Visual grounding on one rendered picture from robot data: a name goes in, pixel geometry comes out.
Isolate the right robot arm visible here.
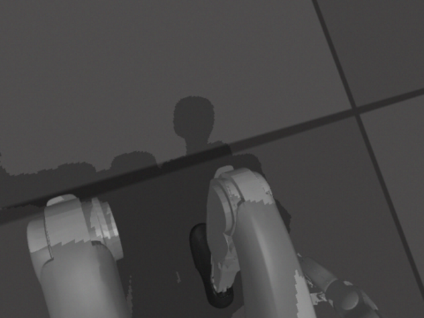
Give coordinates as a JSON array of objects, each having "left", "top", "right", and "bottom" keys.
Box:
[{"left": 325, "top": 279, "right": 388, "bottom": 318}]

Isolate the right robot foot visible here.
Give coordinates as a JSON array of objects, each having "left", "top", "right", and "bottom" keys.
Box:
[{"left": 189, "top": 223, "right": 234, "bottom": 309}]

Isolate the right robot hand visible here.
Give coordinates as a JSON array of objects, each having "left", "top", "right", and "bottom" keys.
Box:
[{"left": 296, "top": 252, "right": 338, "bottom": 305}]

